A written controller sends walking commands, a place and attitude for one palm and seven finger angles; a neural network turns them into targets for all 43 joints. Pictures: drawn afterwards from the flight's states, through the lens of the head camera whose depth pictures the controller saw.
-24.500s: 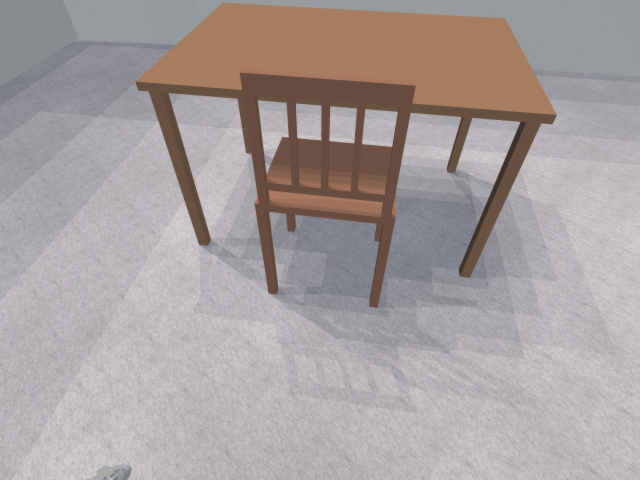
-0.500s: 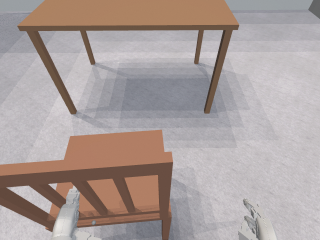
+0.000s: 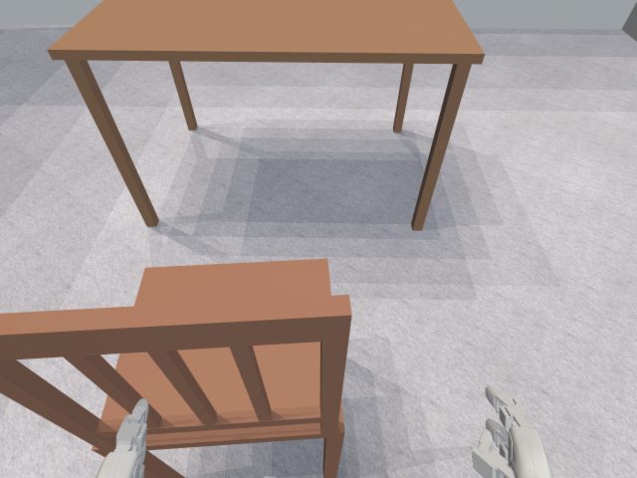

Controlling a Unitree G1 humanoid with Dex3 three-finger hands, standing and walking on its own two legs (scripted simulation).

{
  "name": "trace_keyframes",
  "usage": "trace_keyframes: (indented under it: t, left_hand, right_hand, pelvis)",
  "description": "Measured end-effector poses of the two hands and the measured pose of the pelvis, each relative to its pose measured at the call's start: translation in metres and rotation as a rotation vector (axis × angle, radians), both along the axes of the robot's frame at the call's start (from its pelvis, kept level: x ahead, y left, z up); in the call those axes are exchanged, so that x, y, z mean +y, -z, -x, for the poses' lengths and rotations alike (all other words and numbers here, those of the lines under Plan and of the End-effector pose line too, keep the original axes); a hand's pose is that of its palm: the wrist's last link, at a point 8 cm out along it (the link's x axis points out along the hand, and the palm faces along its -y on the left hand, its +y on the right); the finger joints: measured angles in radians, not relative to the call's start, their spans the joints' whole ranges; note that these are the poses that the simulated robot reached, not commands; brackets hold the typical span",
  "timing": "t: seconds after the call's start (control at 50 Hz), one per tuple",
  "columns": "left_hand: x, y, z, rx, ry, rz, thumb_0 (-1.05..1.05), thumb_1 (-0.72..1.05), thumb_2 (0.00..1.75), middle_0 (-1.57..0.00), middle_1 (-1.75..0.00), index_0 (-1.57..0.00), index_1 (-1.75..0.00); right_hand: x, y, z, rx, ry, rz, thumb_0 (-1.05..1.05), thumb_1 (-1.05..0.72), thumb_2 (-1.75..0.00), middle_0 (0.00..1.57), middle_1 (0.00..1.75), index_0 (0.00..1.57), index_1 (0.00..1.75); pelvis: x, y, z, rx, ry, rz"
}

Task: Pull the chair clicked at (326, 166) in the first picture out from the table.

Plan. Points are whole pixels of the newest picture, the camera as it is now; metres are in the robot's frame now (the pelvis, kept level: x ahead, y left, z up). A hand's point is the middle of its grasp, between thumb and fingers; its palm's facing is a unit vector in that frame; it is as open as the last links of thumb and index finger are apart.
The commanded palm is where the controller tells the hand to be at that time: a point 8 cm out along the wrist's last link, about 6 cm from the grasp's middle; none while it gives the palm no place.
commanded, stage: draw the hand back to the body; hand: left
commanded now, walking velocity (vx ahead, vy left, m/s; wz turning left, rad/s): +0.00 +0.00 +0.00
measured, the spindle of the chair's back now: (188, 387) +0.24 +0.19 -0.03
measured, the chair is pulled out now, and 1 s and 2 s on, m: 0.72 0.72 0.70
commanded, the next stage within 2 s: step back with the hand held close in 1.58 s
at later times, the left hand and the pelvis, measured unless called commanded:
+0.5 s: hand (133, 460) +0.14 +0.18 +0.07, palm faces +0.03 -0.99 -0.10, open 17.4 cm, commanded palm +0.11 +0.25 +0.10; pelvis -0.01 +0.00 -0.01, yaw -1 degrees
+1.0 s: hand (82, 447) +0.15 +0.23 +0.08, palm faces +0.19 -0.86 -0.48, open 11.2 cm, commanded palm +0.15 +0.28 +0.20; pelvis +0.02 -0.01 +0.04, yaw +0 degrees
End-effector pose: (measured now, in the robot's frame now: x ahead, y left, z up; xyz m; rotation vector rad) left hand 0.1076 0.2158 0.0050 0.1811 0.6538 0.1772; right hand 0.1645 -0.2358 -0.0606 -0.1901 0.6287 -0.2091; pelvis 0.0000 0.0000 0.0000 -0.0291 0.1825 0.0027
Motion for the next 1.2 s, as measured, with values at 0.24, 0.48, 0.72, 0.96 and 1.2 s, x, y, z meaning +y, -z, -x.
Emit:
trace_keyframes:
  t: [0.24, 0.48, 0.72, 0.96, 1.2]
  left_hand:
    - [0.008, -0.055, -0.018, -0.494, 0.068, 0.066, -0.01, -0.54, 0.20, -0.01, 0.00, -0.01, 0.00]
    - [0.021, -0.075, -0.012, -0.493, 0.152, 0.089, -0.01, -0.53, 0.20, -0.02, -0.01, 0.00, 0.00]
    - [0.029, -0.096, -0.011, -0.272, 0.098, -0.171, -0.01, -0.26, 0.33, -0.21, -0.14, -0.08, -0.07]
    - [0.051, -0.111, -0.013, -0.151, -0.018, -0.295, 0.00, 0.17, 0.54, -0.15, -0.17, -0.29, -0.19]
    - [0.053, -0.119, -0.016, -0.085, -0.087, -0.342, 0.01, 0.60, 0.75, -0.17, -0.24, -0.37, -0.28]
  right_hand:
    - [0.007, 0.017, -0.002, -0.019, -0.014, -0.027, 0.02, -0.90, -0.90, 0.20, 0.30, 0.21, 0.30]
    - [0.012, 0.012, 0.006, -0.037, 0.017, -0.073, 0.02, -0.90, -0.90, 0.20, 0.30, 0.21, 0.30]
    - [0.015, -0.022, -0.001, -0.039, -0.005, -0.023, 0.02, -0.90, -0.90, 0.20, 0.30, 0.21, 0.30]
    - [0.023, -0.023, -0.020, -0.012, -0.115, -0.038, 0.02, -0.90, -0.90, 0.20, 0.30, 0.21, 0.30]
    - [0.010, -0.024, -0.051, -0.010, -0.175, -0.036, 0.02, -0.90, -0.90, 0.20, 0.30, 0.21, 0.30]
  pelvis:
    - [0.000, 0.014, 0.008, 0.015, 0.000, 0.010]
    - [0.001, 0.007, 0.011, -0.031, 0.011, 0.007]
    - [0.001, -0.024, 0.001, -0.145, 0.015, 0.005]
    - [-0.005, -0.041, -0.016, -0.206, 0.003, -0.014]
    - [-0.017, -0.047, -0.035, -0.223, -0.017, -0.033]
